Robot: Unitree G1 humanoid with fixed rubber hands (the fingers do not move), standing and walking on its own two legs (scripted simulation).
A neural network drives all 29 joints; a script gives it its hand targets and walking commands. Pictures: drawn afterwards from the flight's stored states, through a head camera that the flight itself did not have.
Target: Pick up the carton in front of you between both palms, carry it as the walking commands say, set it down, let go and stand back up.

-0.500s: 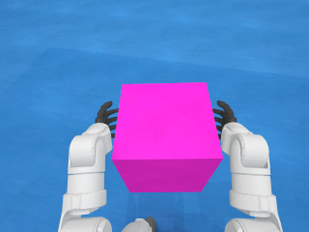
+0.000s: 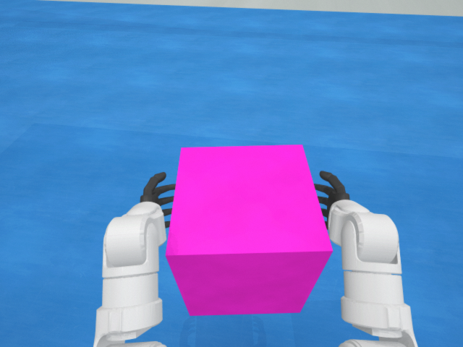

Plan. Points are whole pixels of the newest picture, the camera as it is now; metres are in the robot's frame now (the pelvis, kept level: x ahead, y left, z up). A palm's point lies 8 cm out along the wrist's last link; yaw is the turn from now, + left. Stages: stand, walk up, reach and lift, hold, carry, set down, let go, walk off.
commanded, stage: carry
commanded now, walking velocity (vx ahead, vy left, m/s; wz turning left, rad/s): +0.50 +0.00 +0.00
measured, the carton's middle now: (243, 234) +0.33 +0.00 +0.04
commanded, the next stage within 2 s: none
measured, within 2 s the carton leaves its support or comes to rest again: neither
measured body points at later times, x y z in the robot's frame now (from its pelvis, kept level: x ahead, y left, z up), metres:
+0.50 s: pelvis +0.29 +0.01 +0.00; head +0.25 +0.01 +0.45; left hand +0.56 +0.17 +0.10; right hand +0.56 -0.14 +0.10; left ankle +0.42 +0.13 -0.72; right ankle +0.15 -0.09 -0.73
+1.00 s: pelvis +0.59 +0.02 +0.00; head +0.57 +0.02 +0.45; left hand +0.87 +0.17 +0.09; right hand +0.86 -0.13 +0.09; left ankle +0.44 +0.12 -0.73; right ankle +0.73 -0.10 -0.72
